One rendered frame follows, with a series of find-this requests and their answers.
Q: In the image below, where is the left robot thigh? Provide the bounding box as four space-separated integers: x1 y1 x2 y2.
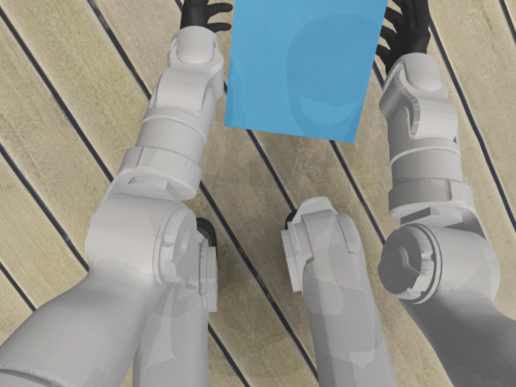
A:
132 239 218 387

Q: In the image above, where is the left robot upper arm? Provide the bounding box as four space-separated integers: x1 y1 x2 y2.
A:
0 193 198 387

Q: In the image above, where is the robot right hand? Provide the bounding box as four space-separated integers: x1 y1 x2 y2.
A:
376 0 431 76

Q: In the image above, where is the carton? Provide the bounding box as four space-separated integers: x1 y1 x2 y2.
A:
224 0 388 143

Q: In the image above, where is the robot right forearm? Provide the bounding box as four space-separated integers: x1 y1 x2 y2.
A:
379 52 501 274

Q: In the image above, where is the robot left forearm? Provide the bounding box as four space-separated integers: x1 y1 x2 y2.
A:
85 26 224 258

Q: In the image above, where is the right robot upper arm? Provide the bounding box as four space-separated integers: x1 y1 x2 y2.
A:
377 223 516 387

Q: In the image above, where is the robot right shin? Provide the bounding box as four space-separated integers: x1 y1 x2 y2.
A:
292 197 366 267

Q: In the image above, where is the robot left hand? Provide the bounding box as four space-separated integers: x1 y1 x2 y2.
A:
180 0 233 33

